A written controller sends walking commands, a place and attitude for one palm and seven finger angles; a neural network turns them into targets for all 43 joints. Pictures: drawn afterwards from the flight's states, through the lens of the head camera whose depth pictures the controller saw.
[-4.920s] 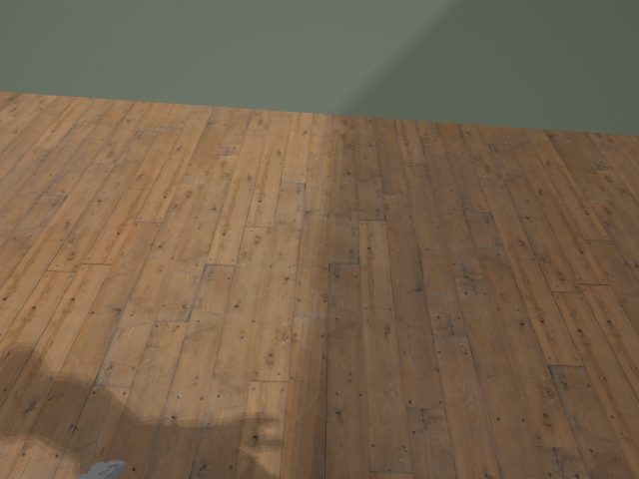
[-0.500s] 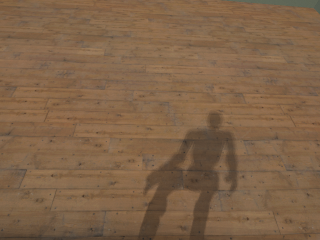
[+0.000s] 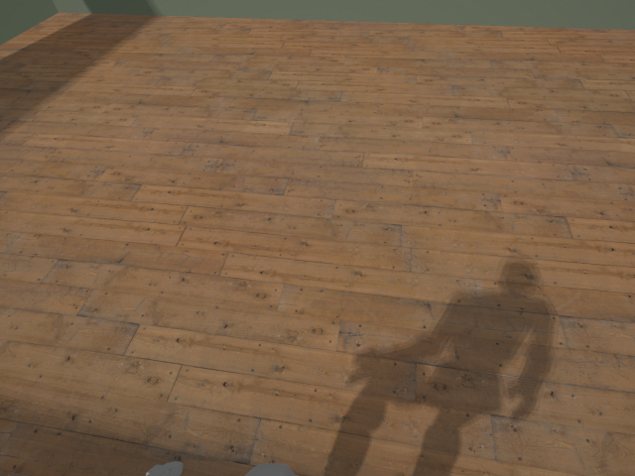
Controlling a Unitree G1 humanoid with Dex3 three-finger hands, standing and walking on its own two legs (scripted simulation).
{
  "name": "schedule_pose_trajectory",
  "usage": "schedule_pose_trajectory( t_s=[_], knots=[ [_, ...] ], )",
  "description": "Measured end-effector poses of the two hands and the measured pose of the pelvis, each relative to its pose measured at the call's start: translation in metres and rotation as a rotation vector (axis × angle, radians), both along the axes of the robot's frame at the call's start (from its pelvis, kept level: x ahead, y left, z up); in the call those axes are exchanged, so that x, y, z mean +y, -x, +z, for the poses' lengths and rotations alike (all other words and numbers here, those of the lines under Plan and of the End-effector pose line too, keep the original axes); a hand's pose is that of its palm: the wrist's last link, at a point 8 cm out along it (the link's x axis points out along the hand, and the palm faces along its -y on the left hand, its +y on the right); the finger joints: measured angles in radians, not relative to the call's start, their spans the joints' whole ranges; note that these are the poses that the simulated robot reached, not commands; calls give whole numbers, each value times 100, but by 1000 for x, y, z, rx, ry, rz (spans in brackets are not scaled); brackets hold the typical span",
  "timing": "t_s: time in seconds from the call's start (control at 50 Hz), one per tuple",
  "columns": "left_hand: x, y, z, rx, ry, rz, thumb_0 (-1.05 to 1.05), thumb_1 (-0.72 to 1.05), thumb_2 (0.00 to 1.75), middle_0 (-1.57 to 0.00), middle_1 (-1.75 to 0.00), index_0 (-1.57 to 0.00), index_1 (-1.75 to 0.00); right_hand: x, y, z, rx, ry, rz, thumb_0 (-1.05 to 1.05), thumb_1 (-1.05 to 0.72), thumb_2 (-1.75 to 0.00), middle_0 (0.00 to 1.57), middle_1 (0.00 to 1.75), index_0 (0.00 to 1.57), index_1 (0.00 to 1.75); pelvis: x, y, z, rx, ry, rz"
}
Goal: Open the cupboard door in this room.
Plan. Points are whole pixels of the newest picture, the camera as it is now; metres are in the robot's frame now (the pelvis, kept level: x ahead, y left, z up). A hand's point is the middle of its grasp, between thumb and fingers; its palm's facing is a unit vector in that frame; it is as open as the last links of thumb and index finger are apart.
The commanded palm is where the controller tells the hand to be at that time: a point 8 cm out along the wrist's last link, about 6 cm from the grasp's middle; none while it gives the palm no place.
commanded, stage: turn or walk to find it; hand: left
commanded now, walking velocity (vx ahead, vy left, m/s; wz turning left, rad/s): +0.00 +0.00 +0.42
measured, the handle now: out of the picture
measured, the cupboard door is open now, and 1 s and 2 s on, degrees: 0 0 0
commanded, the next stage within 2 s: none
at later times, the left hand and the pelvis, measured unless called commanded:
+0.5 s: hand out of the picture -0.02 +0.26 -0.17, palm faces +0.25 -0.94 -0.24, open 7.4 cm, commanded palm none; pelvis -0.02 +0.04 +0.01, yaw +12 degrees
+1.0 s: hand out of the picture -0.06 +0.21 -0.15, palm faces +0.43 -0.87 -0.25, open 7.4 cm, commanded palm none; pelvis -0.04 +0.00 +0.00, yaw +26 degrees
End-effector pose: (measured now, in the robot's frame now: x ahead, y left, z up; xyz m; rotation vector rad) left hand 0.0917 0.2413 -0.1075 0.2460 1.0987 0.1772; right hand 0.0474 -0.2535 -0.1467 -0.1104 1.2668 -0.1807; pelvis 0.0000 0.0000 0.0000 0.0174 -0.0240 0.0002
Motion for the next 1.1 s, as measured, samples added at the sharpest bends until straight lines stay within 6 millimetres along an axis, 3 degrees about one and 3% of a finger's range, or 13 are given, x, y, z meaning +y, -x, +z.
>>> schedule_pose_trajectory(
  t_s=[0.1, 0.18, 0.36, 0.5, 0.62, 0.7, 0.76, 0.94, 1.02, 1.1],
  knots=[
    [-1, 33, -4, 61, 14, 59, 1, 90, 89, -20, -30, -21, -30, -7, 4, 8, 39, 18, 40, 1, -91, -90, 20, 30, 20, 30, -2, 3, 5, 2, -7, 53],
    [6, 60, -12, 100, 37, 114, 1, 90, 89, -20, -30, -21, -30, -1, -1, 12, 73, 40, 93, 1, -91, -90, 20, 30, 20, 30, 4, 6, 5, 8, -8, 94],
    [50, 130, -46, 231, 74, 252, 1, 91, 89, -20, -30, -21, -30, 47, -44, 21, -35, 90, 223, 1, -91, -90, 20, 30, 20, 30, 34, 17, -7, 15, 13, 158],
    [63, 130, -28, 189, 70, 297, 1, 91, 89, -20, -30, -20, -30, 74, -53, 31, -63, 65, 282, 1, -91, -90, 20, 30, 20, 30, 40, 22, 6, 16, 35, 210],
    [56, 111, -15, 97, 46, 307, 1, 91, 90, -20, -30, -20, -30, 71, -52, 22, -51, 29, 308, 1, -91, -90, 20, 30, 20, 30, 31, 25, 6, 18, 27, 259],
    [41, 101, -9, 31, 19, 313, 1, 91, 90, -20, -30, -20, -30, 55, -50, 7, -34, 4, 317, 1, -90, -90, 20, 30, 20, 30, 15, 26, 0, 21, 9, 294],
    [28, 105, -6, 0, 2, 326, 1, 91, 89, -20, -30, -20, -30, 43, -51, -2, -14, -2, 331, 1, -91, -90, 20, 30, 20, 30, 6, 28, -4, 13, 9, 329],
    [4, 157, -7, 65, 37, 430, 1, 90, 89, -20, -30, -21, -30, 30, -55, 8, 46, 31, 410, 1, -91, -90, 20, 30, 20, 30, 1, 34, 5, 4, -7, 423],
    [4, 188, -17, 106, 66, 485, 1, 90, 89, -20, -30, -21, -30, 43, -63, 12, 52, 55, 468, 1, -91, -90, 20, 30, 19, 30, 7, 40, 4, 7, -4, 460],
    [12, 228, -35, 152, 98, 554, 1, 90, 89, -21, -30, -21, -30, 71, -76, 15, 6, 80, 538, 1, -91, -90, 20, 30, 19, 30, 20, 51, -5, 8, 16, 503]
  ],
)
